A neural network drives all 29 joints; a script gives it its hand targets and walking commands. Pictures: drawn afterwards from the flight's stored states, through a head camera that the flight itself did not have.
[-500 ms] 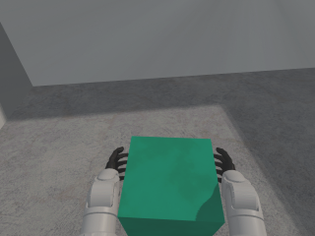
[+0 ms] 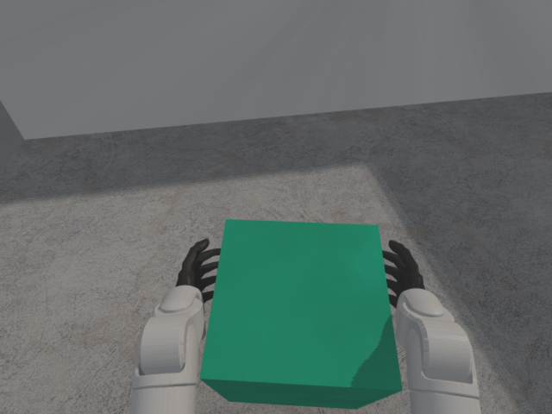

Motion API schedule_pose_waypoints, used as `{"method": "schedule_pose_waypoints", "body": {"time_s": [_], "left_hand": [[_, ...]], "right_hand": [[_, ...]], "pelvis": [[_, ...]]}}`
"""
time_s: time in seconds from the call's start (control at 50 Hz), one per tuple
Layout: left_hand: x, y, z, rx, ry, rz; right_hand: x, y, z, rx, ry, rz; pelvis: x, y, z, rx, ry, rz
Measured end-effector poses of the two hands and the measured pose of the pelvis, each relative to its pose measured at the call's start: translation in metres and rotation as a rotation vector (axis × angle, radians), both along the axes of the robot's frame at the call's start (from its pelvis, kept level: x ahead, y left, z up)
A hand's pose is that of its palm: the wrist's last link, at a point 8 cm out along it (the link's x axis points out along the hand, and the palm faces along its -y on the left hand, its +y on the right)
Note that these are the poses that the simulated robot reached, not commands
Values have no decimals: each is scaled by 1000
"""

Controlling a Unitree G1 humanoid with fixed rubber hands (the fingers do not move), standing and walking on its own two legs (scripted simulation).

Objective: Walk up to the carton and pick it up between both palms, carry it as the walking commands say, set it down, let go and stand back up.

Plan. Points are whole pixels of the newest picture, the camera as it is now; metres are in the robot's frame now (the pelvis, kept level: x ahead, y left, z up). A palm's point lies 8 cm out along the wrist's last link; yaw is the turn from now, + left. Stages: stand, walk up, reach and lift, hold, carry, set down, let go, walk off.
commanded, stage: carry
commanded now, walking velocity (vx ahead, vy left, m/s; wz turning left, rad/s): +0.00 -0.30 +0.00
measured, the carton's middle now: (296, 322) +0.28 +0.01 +0.01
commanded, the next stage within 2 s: none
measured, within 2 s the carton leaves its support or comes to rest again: neither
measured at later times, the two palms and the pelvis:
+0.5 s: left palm (274, 348) +0.21 +0.04 +0.08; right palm (529, 351) +0.22 -0.26 +0.09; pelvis -0.01 -0.12 -0.01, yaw +1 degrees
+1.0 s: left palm (421, 376) +0.19 -0.13 +0.08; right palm out of the picture +0.20 -0.43 +0.09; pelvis -0.04 -0.30 -0.02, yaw +1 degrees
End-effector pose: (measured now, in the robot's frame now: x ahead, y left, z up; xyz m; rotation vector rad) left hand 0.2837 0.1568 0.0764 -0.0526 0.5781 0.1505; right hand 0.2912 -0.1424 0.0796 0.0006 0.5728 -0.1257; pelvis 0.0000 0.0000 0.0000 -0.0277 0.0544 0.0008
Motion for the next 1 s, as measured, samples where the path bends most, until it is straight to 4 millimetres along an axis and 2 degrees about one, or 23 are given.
{"method": "schedule_pose_waypoints", "body": {"time_s": [0.08,0.16,0.28,0.38,0.48,0.56,0.64,0.72,0.78,0.92,1.0], "left_hand": [[-1,-39,12,8,-43,-23],[-16,-70,12,12,6,-42],[-42,-85,14,-3,41,2],[-61,-89,3,-43,43,56],[-74,-113,2,-52,99,53],[-73,-144,12,-43,87,22],[-66,-184,20,-28,59,-3],[-64,-232,15,1,48,-21],[-71,-257,10,23,94,-25],[-89,-280,14,0,56,33],[-98,-289,4,-45,34,65]], "right_hand": [[-11,-39,7,41,-43,-50],[-34,-70,4,65,4,-87],[-50,-85,9,67,39,-64],[-54,-89,8,33,42,-17],[-71,-114,6,29,98,-27],[-78,-144,15,37,85,-57],[-79,-185,19,50,57,-78],[-80,-233,8,75,46,-94],[-88,-257,-2,99,94,-99],[-88,-280,7,77,56,-41],[-89,-289,9,28,34,-5]], "pelvis": [[0,-29,-9,-11,24,-18],[0,-51,-8,14,39,0],[-4,-75,-7,32,42,14],[-7,-93,-18,19,35,25],[-14,-116,-9,10,14,12],[-19,-141,-2,-12,8,4],[-23,-175,-1,-20,21,-14],[-25,-216,-12,-8,30,-22],[-29,-237,-8,22,36,-11],[-38,-275,-8,27,40,10],[-43,-296,-18,8,34,21]]}}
